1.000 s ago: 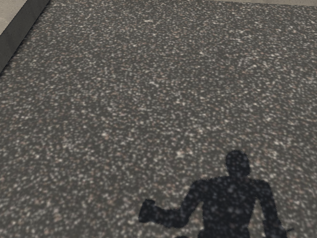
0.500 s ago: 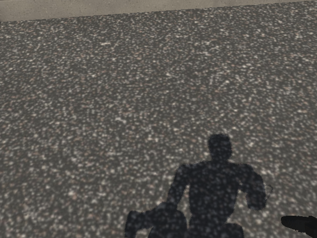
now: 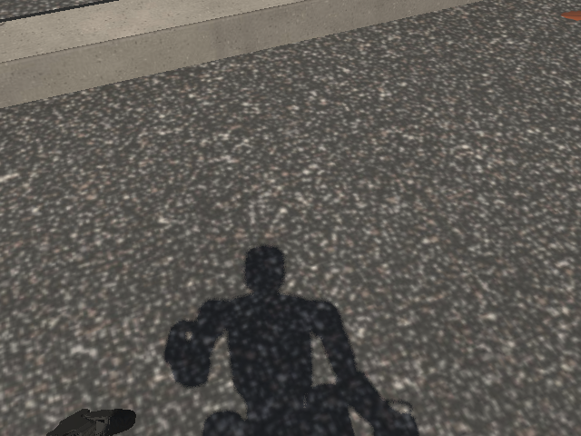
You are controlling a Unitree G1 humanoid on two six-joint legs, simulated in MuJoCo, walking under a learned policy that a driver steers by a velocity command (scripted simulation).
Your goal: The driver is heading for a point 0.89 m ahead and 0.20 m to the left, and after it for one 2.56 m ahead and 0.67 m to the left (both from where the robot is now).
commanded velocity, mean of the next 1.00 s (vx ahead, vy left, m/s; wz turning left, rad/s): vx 0.50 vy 0.00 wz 0.25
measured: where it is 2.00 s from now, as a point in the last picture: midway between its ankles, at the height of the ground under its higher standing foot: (149, 236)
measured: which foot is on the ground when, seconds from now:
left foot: down 0.00-0.12, up 0.14-0.62, down 0.64-1.00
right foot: up 0.00-0.10, down 0.12-0.64, up 0.66-1.00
